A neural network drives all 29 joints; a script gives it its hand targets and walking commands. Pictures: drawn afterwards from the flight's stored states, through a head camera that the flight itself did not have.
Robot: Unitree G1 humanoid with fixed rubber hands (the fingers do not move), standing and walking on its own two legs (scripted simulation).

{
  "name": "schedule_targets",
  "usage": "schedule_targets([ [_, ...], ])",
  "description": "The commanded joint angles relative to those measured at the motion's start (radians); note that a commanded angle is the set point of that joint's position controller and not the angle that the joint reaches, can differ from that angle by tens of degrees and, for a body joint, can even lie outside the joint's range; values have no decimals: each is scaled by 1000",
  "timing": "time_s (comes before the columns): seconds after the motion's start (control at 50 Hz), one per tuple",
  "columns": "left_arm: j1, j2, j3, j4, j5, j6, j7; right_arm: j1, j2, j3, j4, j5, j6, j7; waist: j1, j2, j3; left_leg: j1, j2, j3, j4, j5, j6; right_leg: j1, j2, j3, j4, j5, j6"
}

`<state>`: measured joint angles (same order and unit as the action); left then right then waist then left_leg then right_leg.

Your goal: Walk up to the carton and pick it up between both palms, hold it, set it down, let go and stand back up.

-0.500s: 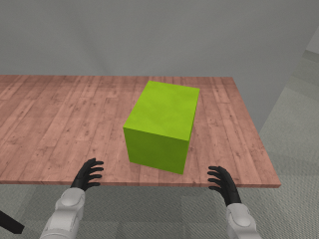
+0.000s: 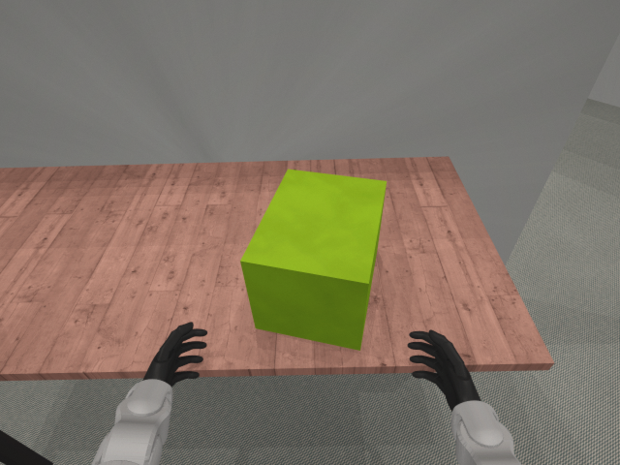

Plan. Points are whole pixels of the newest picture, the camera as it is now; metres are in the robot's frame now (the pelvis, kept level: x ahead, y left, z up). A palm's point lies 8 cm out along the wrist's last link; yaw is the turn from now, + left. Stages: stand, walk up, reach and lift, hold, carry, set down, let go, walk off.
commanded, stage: set down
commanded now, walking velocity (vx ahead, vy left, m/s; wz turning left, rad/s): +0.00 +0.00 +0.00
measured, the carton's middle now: (321, 254) +0.44 +0.01 +0.00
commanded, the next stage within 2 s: let go in 0.44 s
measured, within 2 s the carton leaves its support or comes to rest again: neither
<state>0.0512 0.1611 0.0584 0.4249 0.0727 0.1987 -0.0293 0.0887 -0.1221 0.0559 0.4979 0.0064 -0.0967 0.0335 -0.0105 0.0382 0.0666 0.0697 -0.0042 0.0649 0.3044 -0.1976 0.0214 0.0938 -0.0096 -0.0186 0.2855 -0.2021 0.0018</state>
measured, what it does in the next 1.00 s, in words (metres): stands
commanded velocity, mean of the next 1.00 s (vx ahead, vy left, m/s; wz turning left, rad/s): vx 0.00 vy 0.00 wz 0.00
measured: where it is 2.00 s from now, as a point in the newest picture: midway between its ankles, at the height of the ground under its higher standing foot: outside the picture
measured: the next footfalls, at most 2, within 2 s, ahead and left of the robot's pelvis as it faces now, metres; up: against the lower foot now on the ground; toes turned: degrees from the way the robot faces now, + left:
none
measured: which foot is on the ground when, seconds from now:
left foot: down 0.00-1.00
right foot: down 0.00-1.00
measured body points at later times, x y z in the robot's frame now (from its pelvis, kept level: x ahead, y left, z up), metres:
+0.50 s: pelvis -0.01 +0.01 +0.00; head -0.05 -0.01 +0.45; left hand +0.24 +0.22 -0.01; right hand +0.23 -0.17 -0.02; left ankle +0.00 +0.10 -0.75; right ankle -0.01 -0.12 -0.75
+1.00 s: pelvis +0.00 +0.00 +0.00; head -0.05 -0.02 +0.45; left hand +0.23 +0.22 -0.01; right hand +0.23 -0.17 -0.02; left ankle +0.00 +0.10 -0.75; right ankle -0.01 -0.12 -0.75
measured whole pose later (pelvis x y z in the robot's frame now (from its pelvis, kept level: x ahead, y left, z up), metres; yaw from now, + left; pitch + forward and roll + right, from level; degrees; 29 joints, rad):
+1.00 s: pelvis +0.00 +0.00 +0.00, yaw +1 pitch -9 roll +0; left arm 0.05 0.18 0.04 0.47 0.05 0.13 -0.01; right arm 0.08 -0.12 0.06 0.49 -0.01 -0.09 0.04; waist -0.03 0.05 0.04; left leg 0.01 0.00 0.06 0.34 -0.20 0.02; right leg 0.04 -0.01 -0.03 0.32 -0.21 0.00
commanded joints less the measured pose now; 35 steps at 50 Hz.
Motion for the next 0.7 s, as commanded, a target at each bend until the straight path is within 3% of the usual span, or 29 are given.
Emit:
schedule_targets([
  [0.0,109,-22,-64,109,3,84,-42,42,-192,-108,84,-40,102,-53,-22,-80,167,-81,40,-31,-67,116,-16,-158,29,12,-76,22,-42],
  [0.02,114,-17,-70,98,8,84,-34,71,-191,-105,111,-25,102,-53,-14,-68,174,-74,45,-34,-60,118,-21,-145,13,4,-64,22,-32],
  [0.06,96,-21,-76,93,-10,80,-42,58,-206,-120,94,-46,90,-55,-43,-78,160,-64,48,-54,-61,175,-19,-148,23,6,-72,35,-45],
  [0.08,101,-33,-87,91,-18,82,-39,53,-216,-110,108,-30,91,-49,-24,-50,158,-82,39,-32,-53,182,-20,-148,15,3,-63,45,-38],
  [0.1,90,-36,-97,80,-17,73,-37,50,-209,-119,110,-17,94,-47,-41,-43,157,-74,42,-31,-49,165,-26,-167,12,4,-64,34,-39],
  [0.12,86,-18,-101,98,-9,77,-33,57,-201,-108,135,-13,102,-47,-21,-36,174,-66,38,-31,-48,167,-37,-173,9,10,-70,32,-37],
  [0.14,100,-22,-93,77,-9,76,-37,59,-214,-116,110,-28,100,-52,-40,-50,158,-59,39,-22,-43,178,-31,-176,8,3,-71,37,-36],
  [0.18,97,-16,-90,130,-10,83,-38,50,-214,-122,121,-26,99,-46,-25,-64,141,-56,48,-39,-59,160,-19,-136,13,6,-67,53,-42],
  [0.22,89,-46,-111,94,-14,78,-41,59,-217,-114,131,-18,96,-46,-50,-65,152,-46,47,-40,-47,168,-24,-149,7,8,-68,49,-43],
  [0.26,89,-30,-101,100,-6,75,-40,33,-205,-104,122,-15,104,-45,-26,-39,179,-71,46,-37,-62,161,-24,-159,14,5,-64,36,-40],
  [0.3,86,-30,-95,110,7,80,-36,24,-212,-130,95,-35,107,-38,-33,-48,166,-90,57,-67,-72,108,-30,-140,23,9,-53,-2,-48],
  [0.32,100,-36,-104,92,8,80,-27,44,-206,-132,100,-22,110,-36,-26,-25,182,-91,57,-44,-75,103,-33,-141,19,5,-58,-15,-51],
  [0.34,93,-43,-104,110,1,85,-30,23,-219,-138,91,-28,113,-34,-29,-50,172,-101,67,-49,-86,81,-28,-123,21,7,-57,-8,-47],
  [0.36,98,-58,-106,114,0,87,-28,26,-227,-132,126,-22,109,-38,-27,-25,157,-92,58,-41,-71,122,-21,-119,9,13,-53,1,-46],
  [0.38,92,-48,-102,103,1,97,-31,31,-226,-132,112,-37,113,-33,-13,-69,168,-109,84,-70,-97,62,-24,-107,22,16,-44,-17,-48],
  [0.4,85,-56,-118,87,-5,89,-25,39,-228,-130,124,-37,114,-33,-33,-22,183,-129,71,-53,-94,68,-26,-110,25,-1,-44,-16,-52],
  [0.42,79,-41,-104,96,-1,91,-28,39,-229,-126,124,-30,112,-32,-16,-37,182,-140,63,-48,-97,85,-17,-104,26,4,-39,-10,-53],
  [0.44,90,-41,-120,110,-5,89,-33,51,-214,-120,109,-35,114,-33,-34,-35,193,-127,60,-37,-80,88,-22,-128,14,9,-48,-9,-48],
  [0.5,90,-46,-104,112,18,93,-29,33,-210,-106,112,-25,110,-32,-21,-14,172,-82,66,-51,-78,141,-28,-103,25,16,-42,45,-46],
  [0.54,108,-49,-102,113,-1,97,-35,57,-218,-122,112,-19,115,-35,-31,-58,150,-58,71,-62,-66,172,-30,-102,12,28,-43,58,-48],
  [0.56,93,-48,-104,111,13,97,-40,50,-220,-121,111,-24,110,-36,-46,-43,170,-95,63,-46,-76,149,-27,-103,25,-6,-49,46,-52],
  [0.58,86,-51,-111,130,3,100,-47,44,-226,-119,107,-31,111,-40,-42,-67,185,-96,65,-59,-87,102,-25,-96,24,10,-51,30,-43],
  [0.6,89,-66,-87,110,21,93,-36,32,-227,-127,87,-26,105,-32,-28,-44,164,-108,82,-79,-99,92,-16,-90,33,17,-30,38,-51],
  [0.62,83,-69,-106,120,-4,92,-38,43,-228,-128,116,-22,105,-33,-41,-41,165,-124,60,-42,-79,115,-12,-86,10,15,-40,32,-58],
  [0.64,73,-47,-115,108,-5,87,-32,49,-231,-130,103,-28,107,-34,-40,-50,180,-126,63,-40,-79,99,-18,-103,22,4,-51,15,-61],
  [0.68,79,-29,-97,132,1,86,-38,47,-209,-104,109,-24,110,-34,-21,-52,216,-126,48,-24,-82,112,-12,-104,13,12,-62,30,-48],
])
